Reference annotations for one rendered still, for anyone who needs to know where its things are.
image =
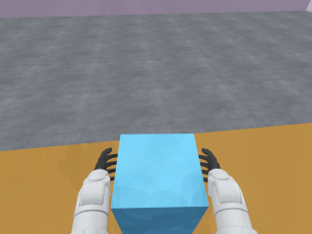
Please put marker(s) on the robot right hand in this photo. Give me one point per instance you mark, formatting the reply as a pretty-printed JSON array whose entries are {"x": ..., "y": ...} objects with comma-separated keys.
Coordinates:
[{"x": 212, "y": 162}]

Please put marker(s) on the robot left forearm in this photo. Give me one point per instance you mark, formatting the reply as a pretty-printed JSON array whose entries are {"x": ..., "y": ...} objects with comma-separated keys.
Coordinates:
[{"x": 92, "y": 205}]

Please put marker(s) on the robot left hand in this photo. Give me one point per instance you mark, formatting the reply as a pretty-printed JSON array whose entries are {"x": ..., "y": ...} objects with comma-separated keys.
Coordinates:
[{"x": 102, "y": 163}]

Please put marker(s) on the robot right forearm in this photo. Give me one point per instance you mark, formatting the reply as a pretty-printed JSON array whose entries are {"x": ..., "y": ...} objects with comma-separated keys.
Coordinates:
[{"x": 230, "y": 209}]

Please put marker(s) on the carton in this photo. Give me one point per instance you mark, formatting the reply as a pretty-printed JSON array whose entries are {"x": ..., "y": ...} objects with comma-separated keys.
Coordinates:
[{"x": 158, "y": 184}]

